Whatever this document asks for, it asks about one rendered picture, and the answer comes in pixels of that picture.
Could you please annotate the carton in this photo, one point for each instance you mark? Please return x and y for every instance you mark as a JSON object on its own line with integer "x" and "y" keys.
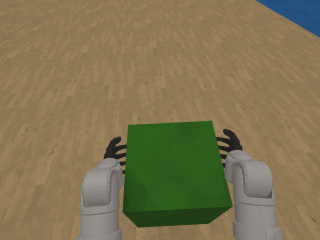
{"x": 174, "y": 175}

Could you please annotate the right robot hand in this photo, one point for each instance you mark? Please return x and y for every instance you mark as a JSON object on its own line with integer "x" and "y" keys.
{"x": 233, "y": 142}

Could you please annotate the left robot hand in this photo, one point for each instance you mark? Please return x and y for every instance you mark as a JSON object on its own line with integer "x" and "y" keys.
{"x": 112, "y": 149}

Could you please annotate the robot left forearm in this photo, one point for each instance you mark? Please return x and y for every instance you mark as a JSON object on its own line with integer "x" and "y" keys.
{"x": 99, "y": 202}

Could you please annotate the robot right forearm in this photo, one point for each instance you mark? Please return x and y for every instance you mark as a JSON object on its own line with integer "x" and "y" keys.
{"x": 253, "y": 193}

